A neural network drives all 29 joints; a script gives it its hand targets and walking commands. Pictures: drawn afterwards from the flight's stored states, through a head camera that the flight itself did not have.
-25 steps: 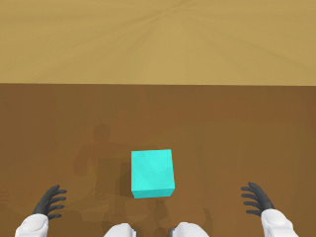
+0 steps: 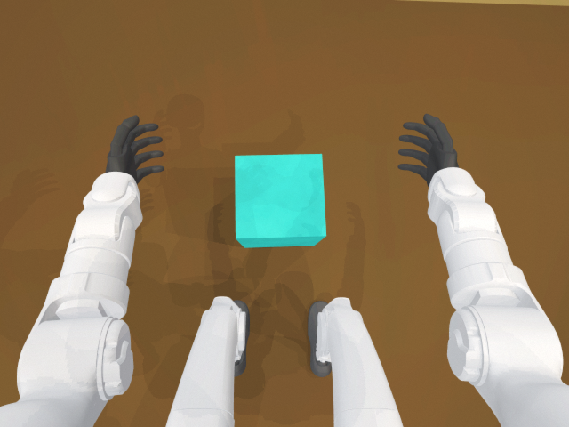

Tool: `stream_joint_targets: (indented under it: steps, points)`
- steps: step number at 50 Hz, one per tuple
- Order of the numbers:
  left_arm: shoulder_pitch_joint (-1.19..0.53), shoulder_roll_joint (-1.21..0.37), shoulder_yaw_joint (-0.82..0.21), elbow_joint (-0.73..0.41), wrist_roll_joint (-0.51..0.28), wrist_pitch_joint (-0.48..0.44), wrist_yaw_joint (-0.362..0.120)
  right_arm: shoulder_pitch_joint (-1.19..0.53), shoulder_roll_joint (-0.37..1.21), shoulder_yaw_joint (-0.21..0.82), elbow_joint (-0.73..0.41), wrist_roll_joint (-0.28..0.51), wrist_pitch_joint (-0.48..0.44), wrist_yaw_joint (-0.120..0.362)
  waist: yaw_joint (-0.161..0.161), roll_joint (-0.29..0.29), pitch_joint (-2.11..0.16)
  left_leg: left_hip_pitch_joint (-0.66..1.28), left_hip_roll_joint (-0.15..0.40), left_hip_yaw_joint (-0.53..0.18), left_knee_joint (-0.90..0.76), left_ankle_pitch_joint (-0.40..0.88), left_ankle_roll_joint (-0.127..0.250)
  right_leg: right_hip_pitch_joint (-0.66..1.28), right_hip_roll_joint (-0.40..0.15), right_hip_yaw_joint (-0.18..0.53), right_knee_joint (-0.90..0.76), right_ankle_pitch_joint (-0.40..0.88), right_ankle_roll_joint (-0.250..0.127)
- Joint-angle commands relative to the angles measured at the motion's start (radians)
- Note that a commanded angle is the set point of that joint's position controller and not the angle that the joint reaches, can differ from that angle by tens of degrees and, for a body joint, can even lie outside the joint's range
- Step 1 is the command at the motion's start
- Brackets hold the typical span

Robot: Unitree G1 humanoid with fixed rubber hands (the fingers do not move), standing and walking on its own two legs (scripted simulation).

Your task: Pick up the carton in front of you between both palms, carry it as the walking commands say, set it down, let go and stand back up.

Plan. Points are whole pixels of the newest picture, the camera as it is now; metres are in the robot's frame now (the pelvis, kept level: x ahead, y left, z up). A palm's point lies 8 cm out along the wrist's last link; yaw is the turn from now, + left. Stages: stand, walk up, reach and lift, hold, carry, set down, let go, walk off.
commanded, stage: reach and lift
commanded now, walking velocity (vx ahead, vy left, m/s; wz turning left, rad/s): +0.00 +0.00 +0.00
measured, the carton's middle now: (279, 205) +0.48 +0.01 -0.54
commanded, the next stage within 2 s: none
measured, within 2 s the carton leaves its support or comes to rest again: leaves its support in 1.94 s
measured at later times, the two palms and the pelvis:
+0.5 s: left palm (176, 170) +0.48 +0.20 -0.24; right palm (383, 166) +0.50 -0.19 -0.24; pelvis +0.01 +0.00 -0.09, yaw +0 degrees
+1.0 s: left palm (202, 199) +0.47 +0.19 -0.44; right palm (354, 195) +0.49 -0.18 -0.44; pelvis -0.04 +0.00 -0.27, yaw +0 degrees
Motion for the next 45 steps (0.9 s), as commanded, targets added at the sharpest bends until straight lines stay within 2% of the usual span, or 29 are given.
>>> stream_joint_targets:
  steps: [1,4,7,13,19,23,29,32,35,40,45]
  points:
    - [-0.366,0.12,0.037,-0.046,-0.004,-0.018,0.014,-0.376,-0.135,-0.036,-0.039,0.0,-0.017,-0.006,0.004,-0.011,-0.802,0.29,-0.052,0.027,-0.103,0.034,-0.032,0.324,0.051,-0.009,-0.098,0.039,0.022]
    - [-0.481,0.114,0.058,0.003,0.004,-0.025,0.022,-0.499,-0.139,-0.057,0.016,-0.016,-0.026,-0.009,0.007,-0.011,-0.855,0.252,-0.056,0.034,-0.09,-0.003,-0.032,0.27,0.055,-0.015,-0.083,-0.002,0.021]
    - [-0.525,0.109,0.085,0.024,0.03,-0.04,0.029,-0.547,-0.139,-0.083,0.044,-0.044,-0.042,-0.015,0.01,-0.013,-0.96,0.258,-0.064,0.039,-0.088,0.04,-0.034,0.272,0.063,-0.02,-0.079,0.041,0.022]
    - [-0.492,0.056,0.146,0.035,0.098,-0.109,0.017,-0.528,-0.074,-0.134,0.061,-0.108,-0.106,-0.014,0.015,-0.023,-0.982,0.149,-0.072,0.035,-0.039,0.166,-0.034,0.19,0.071,-0.006,-0.032,0.172,0.023]
    - [-0.395,0.016,0.173,0.048,0.124,-0.168,0.012,-0.428,-0.026,-0.153,0.079,-0.133,-0.164,-0.027,0.011,-0.027,-0.966,-0.068,-0.073,0.028,0.131,0.27,-0.033,-0.002,0.073,0.006,0.14,0.293,0.027]
    - [-0.362,0.027,0.13,0.042,0.078,-0.196,0.021,-0.392,-0.03,-0.116,0.055,-0.091,-0.193,-0.045,0.008,-0.026,-1.011,-0.17,-0.071,0.021,0.275,0.352,-0.037,-0.108,0.075,0.003,0.287,0.365,0.031]
    - [-0.382,0.099,0.02,-0.041,-0.047,-0.21,0.056,-0.417,-0.09,-0.001,-0.051,0.034,-0.204,-0.083,0.014,-0.029,-1.229,-0.181,-0.067,0.021,0.48,0.443,-0.04,-0.119,0.072,-0.009,0.495,0.447,0.029]
    - [-0.431,0.133,-0.013,-0.086,-0.088,-0.197,0.067,-0.465,-0.121,0.036,-0.093,0.08,-0.19,-0.096,0.014,-0.03,-1.283,-0.198,-0.066,0.034,0.56,0.379,-0.04,-0.12,0.071,-0.016,0.574,0.394,0.027]
    - [-0.493,0.16,-0.033,-0.095,-0.119,-0.176,0.078,-0.523,-0.146,0.055,-0.103,0.112,-0.168,-0.107,0.014,-0.03,-1.268,-0.241,-0.062,0.047,0.613,0.263,-0.041,-0.136,0.067,-0.025,0.625,0.29,0.024]
    - [-0.604,0.166,-0.056,0.033,-0.148,-0.152,0.09,-0.634,-0.153,0.07,0.029,0.133,-0.143,-0.119,0.014,-0.02,-1.053,-0.362,-0.041,0.054,0.674,0.027,-0.037,-0.279,0.045,-0.022,0.671,0.046,0.024]
    - [-0.71,0.186,-0.064,0.179,-0.154,-0.169,0.09,-0.735,-0.168,0.088,0.179,0.144,-0.159,-0.117,0.017,-0.017,-0.894,-0.445,-0.023,0.04,0.742,-0.059,-0.031,-0.367,0.027,-0.004,0.737,-0.05,0.02]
